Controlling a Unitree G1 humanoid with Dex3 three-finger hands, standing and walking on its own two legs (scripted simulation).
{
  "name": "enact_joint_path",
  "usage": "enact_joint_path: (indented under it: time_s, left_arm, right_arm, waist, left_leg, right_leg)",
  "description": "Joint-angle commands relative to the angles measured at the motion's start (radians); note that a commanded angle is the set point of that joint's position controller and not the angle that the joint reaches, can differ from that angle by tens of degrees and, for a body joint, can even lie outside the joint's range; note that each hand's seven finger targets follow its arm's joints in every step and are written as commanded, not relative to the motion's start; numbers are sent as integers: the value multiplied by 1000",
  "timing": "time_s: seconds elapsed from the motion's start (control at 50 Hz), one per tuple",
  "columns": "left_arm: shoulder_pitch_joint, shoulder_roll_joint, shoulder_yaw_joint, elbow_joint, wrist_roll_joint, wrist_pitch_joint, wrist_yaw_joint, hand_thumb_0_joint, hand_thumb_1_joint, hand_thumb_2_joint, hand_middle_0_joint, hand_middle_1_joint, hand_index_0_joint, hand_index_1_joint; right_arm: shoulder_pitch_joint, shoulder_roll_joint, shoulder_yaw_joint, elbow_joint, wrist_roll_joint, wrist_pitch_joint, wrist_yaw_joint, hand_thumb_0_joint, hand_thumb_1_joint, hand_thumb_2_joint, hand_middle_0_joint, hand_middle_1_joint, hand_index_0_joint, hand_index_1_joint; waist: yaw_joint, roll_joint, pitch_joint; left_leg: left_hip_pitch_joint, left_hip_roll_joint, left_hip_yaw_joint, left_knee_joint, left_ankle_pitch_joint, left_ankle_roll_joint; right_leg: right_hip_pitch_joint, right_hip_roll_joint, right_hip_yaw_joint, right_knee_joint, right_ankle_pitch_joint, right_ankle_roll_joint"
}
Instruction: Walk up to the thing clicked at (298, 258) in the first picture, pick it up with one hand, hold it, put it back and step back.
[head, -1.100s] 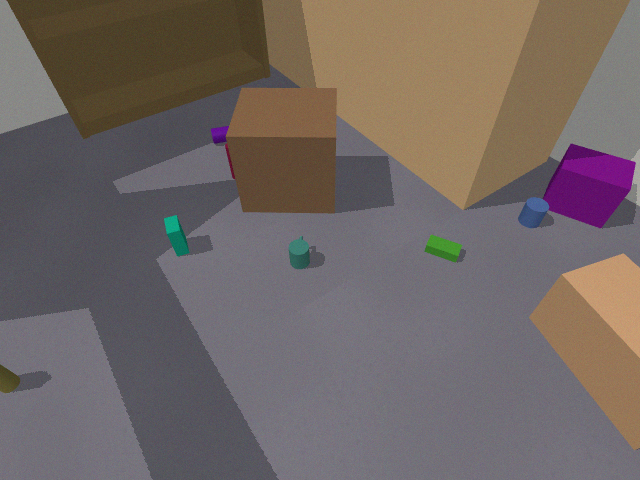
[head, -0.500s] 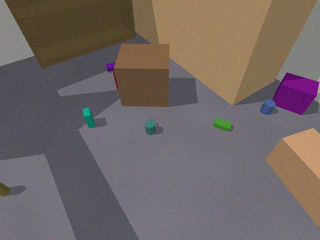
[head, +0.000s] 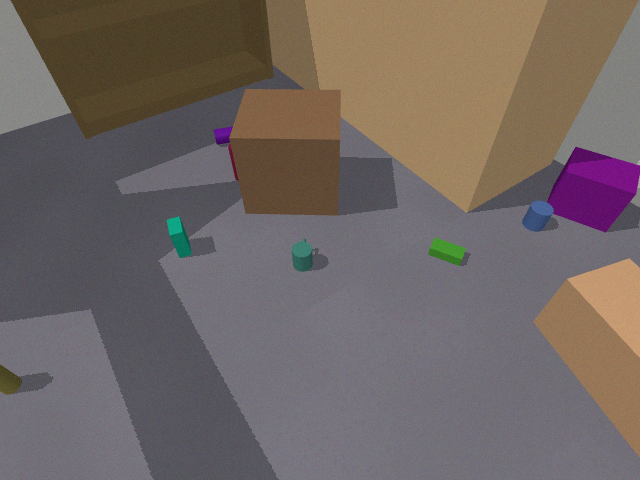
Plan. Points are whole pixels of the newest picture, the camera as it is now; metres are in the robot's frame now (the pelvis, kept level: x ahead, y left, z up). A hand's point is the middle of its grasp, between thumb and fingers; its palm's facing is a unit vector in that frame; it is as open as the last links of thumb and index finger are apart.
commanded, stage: stand
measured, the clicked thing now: (302, 253) +1.04 +0.11 -0.74
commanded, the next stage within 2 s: walk up in 0.02 s
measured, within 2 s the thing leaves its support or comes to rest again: neither
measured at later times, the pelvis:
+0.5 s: pelvis -0.03 +0.08 -0.01, yaw -26 degrees
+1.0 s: pelvis +0.02 +0.04 -0.02, yaw -56 degrees
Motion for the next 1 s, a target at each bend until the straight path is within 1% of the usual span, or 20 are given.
enact_joint_path:
  time_s: [0.0, 0.06, 0.1, 0.12, 0.22, 0.24, 0.26, 0.28, 0.3, 0.32, 0.38, 0.42, 0.54, 0.64, 0.66, 0.7, 0.72, 0.78, 0.82, 0.98]
  left_arm:
    - [5, 281, 77, -130, 2, 3, 7, 0, 900, 900, -200, -300, -200, -300]
    - [31, 316, 100, -181, 11, 3, 13, 0, 900, 900, -200, -300, -200, -300]
    - [73, 328, 122, -237, 30, 2, 16, 0, 900, 900, -200, -300, -200, -300]
    - [55, 326, 124, -267, 33, 2, 18, 0, 900, 900, -200, -300, -200, -300]
    - [-17, 235, 112, -368, 23, 19, 15, 0, 900, 900, -200, -300, -200, -300]
    - [-57, 206, 103, -405, 24, 23, 11, 0, 900, 900, -200, -300, -200, -300]
    - [-46, 145, 91, -425, 28, 27, 14, 0, 900, 900, -200, -300, -200, -300]
    - [29, 198, 102, -409, 34, 37, 19, 0, 900, 900, -200, -300, -200, -300]
    - [100, 219, 110, -408, 32, 48, 16, 0, 900, 900, -200, -300, -200, -300]
    - [86, 239, 117, -400, 35, 55, 7, 0, 900, 900, -200, -300, -200, -300]
    - [81, 245, 137, -379, 20, 66, -41, 0, 900, 900, -200, -300, -200, -300]
    - [92, 225, 127, -398, 9, 66, -60, 0, 900, 900, -200, -300, -200, -300]
    - [-36, 209, 112, -475, 18, 43, -79, 0, 900, 900, -200, -300, -200, -300]
    - [150, 238, 129, -426, 21, 17, -54, 0, 900, 900, -200, -300, -200, -300]
    - [243, 281, 146, -402, 23, 6, -43, 0, 900, 900, -200, -300, -200, -300]
    - [235, 385, 170, -448, 33, -13, -19, 0, 900, 900, -200, -300, -200, -300]
    - [240, 373, 168, -463, 22, -4, -16, 0, 900, 900, -200, -300, -200, -300]
    - [113, 295, 140, -502, -2, 10, 5, 0, 900, 900, -200, -300, -200, -300]
    - [88, 292, 141, -528, 6, 9, 12, 0, 900, 900, -200, -300, -200, -300]
    - [93, 308, 158, -606, 32, 27, 8, 0, 900, 900, -200, -300, -200, -300]
  right_arm:
    - [-124, -314, -118, -147, -6, -9, -3, 0, -900, -900, 200, 300, 200, 300]
    - [-99, -232, -116, -214, 9, 10, 7, 0, -900, -900, 200, 300, 200, 300]
    - [-86, -196, -117, -249, 0, 25, 15, 0, -900, -900, 200, 300, 200, 300]
    - [-53, -194, -118, -263, 0, 30, 19, 0, -900, -900, 200, 300, 200, 300]
    - [58, -200, -152, -290, -7, 29, 20, 0, -900, -900, 200, 300, 200, 300]
    - [129, -228, -166, -293, -20, 28, 15, 0, -900, -900, 200, 300, 200, 300]
    - [125, -302, -188, -308, -40, 28, 6, 0, -900, -900, 200, 300, 200, 300]
    - [60, -309, -194, -347, -45, 31, 1, 0, -900, -900, 200, 300, 200, 300]
    - [-30, -308, -193, -394, -43, 32, 3, 0, -900, -900, 200, 300, 200, 300]
    - [-59, -306, -193, -397, -30, 32, 10, 0, -900, -900, 200, 300, 200, 300]
    - [-80, -241, -176, -413, -28, 13, 1, 0, -900, -900, 200, 300, 200, 300]
    - [-31, -242, -176, -406, -26, 8, -1, 0, -900, -900, 200, 300, 200, 300]
    - [71, -298, -190, -436, -34, 1, 34, 0, -900, -900, 200, 300, 200, 300]
    - [56, -296, -189, -469, -26, 18, 53, 0, -900, -900, 200, 300, 200, 300]
    - [72, -278, -179, -471, -15, 22, 55, 0, -900, -900, 200, 300, 200, 300]
    - [76, -177, -130, -514, 11, 22, 65, 0, -900, -900, 200, 300, 200, 300]
    - [41, -235, -138, -523, 4, 21, 56, 0, -900, -900, 200, 300, 200, 300]
    - [59, -262, -149, -461, 17, 21, 62, 0, -900, -900, 200, 300, 200, 300]
    - [97, -253, -141, -444, 11, 33, 56, 0, -900, -900, 200, 300, 200, 300]
    - [83, -232, -141, -453, -2, 28, 10, 0, -900, -900, 200, 300, 200, 300]
  waist:
    - [-19, 52, -10]
    - [-7, -93, -45]
    - [19, -232, -52]
    - [-2, -226, -50]
    - [-85, -86, -165]
    - [-136, 25, -172]
    - [-118, 288, -155]
    - [-71, 213, -146]
    - [-36, 203, -142]
    - [-36, 184, -88]
    - [-8, 163, 2]
    - [-19, 188, 22]
    - [-87, 185, 22]
    - [3, 120, -115]
    - [53, -13, -179]
    - [60, -328, -118]
    - [79, -268, -131]
    - [-5, -143, -54]
    - [-24, -150, -45]
    - [-11, -179, -44]
  left_leg:
    - [90, 71, 38, 147, 131, 29]
    - [-90, 16, 8, 301, -44, 23]
    - [-262, -50, -76, 491, -421, 17]
    - [-259, -22, -130, 495, -437, 15]
    - [54, -13, -80, 137, -142, 21]
    - [239, 81, -169, -19, -45, 36]
    - [323, 307, -420, -30, 165, 98]
    - [218, 416, -404, 15, 301, 168]
    - [120, 460, -384, -20, 179, 238]
    - [-11, 455, -356, -57, 118, 254]
    - [-35, 270, -126, -24, 109, 144]
    - [29, 233, -29, 15, 170, 125]
    - [3, 319, 3, -18, -26, 168]
    - [-30, 289, 165, 315, 204, 118]
    - [-108, 221, 209, 541, 181, 80]
    - [-662, -11, 128, 804, -435, -33]
    - [-623, 33, -24, 814, -493, -35]
    - [-553, 94, -70, 744, -334, -49]
    - [-452, 59, -19, 717, -247, -52]
    - [-227, -18, -43, 472, -171, -26]
  right_leg:
    - [-162, -111, 208, 54, 391, -77]
    - [-97, -185, 370, 69, 417, -164]
    - [-31, -289, 612, 21, 404, -278]
    - [-57, -298, 629, 28, 369, -288]
    - [-211, -57, 375, 182, 384, -116]
    - [-387, 28, 287, 302, 222, -53]
    - [-571, 172, 179, 472, -272, -17]
    - [-538, 96, 188, 599, -378, 0]
    - [-482, 41, 157, 655, -371, 10]
    - [-415, 19, 131, 718, -346, 13]
    - [-418, -6, 129, 763, -152, 6]
    - [-479, -10, 92, 706, -102, 6]
    - [-385, -51, -8, 445, -151, 4]
    - [-103, 17, -103, 228, -129, -41]
    - [64, 27, -32, 119, -92, -79]
    - [319, -265, 605, 48, 120, -247]
    - [248, -336, 728, 34, 143, -339]
    - [127, -167, 431, 41, 152, -214]
    - [-27, -85, 355, 62, 186, -184]
    - [-260, -53, 476, 140, 305, -189]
